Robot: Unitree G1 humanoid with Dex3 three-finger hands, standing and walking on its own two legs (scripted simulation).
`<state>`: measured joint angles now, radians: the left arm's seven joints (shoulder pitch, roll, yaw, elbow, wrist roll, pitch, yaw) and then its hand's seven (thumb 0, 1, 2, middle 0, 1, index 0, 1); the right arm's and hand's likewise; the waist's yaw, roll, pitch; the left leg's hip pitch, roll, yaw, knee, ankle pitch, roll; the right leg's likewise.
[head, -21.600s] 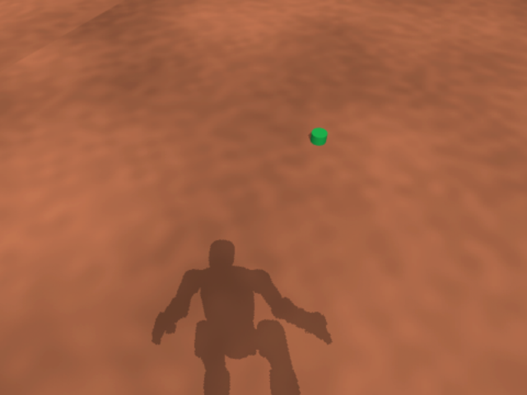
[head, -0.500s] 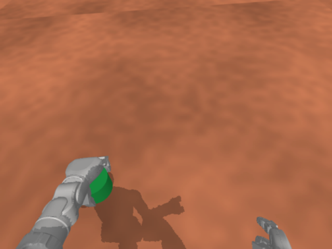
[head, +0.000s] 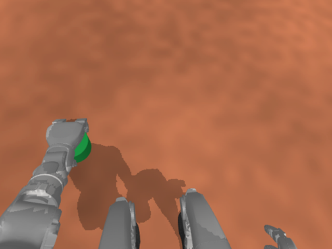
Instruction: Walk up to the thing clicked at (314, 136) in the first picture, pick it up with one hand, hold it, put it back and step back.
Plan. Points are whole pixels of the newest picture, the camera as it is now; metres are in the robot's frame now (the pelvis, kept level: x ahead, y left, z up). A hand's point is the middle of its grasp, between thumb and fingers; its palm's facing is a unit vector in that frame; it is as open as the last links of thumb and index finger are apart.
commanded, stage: crouch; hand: left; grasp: from above
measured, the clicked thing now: (73, 145) +0.41 +0.23 -0.13
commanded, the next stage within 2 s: lower in 1.36 s
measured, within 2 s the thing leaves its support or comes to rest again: neither
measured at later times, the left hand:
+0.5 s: hand (87, 158) +0.42 +0.25 -0.33, palm faces -0.46 +0.00 -0.89, open 11.3 cm
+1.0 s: hand (91, 159) +0.44 +0.26 -0.41, palm faces -0.48 -0.01 -0.88, open 11.3 cm
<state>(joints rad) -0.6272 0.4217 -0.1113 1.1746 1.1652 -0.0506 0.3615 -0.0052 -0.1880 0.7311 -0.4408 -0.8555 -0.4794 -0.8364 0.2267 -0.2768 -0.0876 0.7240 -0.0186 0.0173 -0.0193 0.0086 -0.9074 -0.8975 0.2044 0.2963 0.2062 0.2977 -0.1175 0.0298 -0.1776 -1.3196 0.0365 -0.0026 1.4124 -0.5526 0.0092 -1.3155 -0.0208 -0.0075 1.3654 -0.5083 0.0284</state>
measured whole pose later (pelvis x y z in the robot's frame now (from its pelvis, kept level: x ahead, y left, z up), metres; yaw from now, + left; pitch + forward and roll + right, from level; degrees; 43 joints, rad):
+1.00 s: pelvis -0.03 +0.00 -0.25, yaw -3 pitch +37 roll -6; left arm -0.95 0.69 0.08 1.41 1.26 -0.19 0.36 0.00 -0.20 0.74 -0.45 -0.86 -0.49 -0.83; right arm 0.16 -0.27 -0.01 0.73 -0.12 -0.06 0.12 0.00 -0.91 -0.90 0.21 0.30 0.21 0.30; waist -0.22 0.01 -0.08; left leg -2.20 0.02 -0.09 2.26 -0.71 0.01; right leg -2.17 -0.02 -0.04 2.18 -0.66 0.03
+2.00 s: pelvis -0.03 +0.00 -0.31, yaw -6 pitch +34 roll -10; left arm -1.02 0.85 0.14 1.61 1.35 -0.25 0.51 0.00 -0.22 0.74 -0.48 -0.83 -0.52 -0.80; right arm 0.15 -0.29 0.11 0.73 -0.19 -0.10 0.16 0.00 -0.91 -0.90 0.21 0.30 0.21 0.30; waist -0.30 -0.05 0.02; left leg -2.37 0.01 -0.15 2.50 -0.72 0.00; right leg -2.31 -0.01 -0.08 2.37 -0.66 0.04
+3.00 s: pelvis -0.03 +0.01 -0.33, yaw -10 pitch +29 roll -13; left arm -1.06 1.00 0.15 1.76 1.33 -0.25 0.60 0.00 -0.21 0.74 -0.48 -0.82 -0.52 -0.80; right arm 0.09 -0.34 0.24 0.68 -0.27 -0.21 0.24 0.00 -0.91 -0.90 0.21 0.30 0.21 0.30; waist -0.37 -0.11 0.14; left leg -2.36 0.01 -0.22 2.58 -0.76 0.01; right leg -2.27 0.01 -0.14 2.39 -0.65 0.06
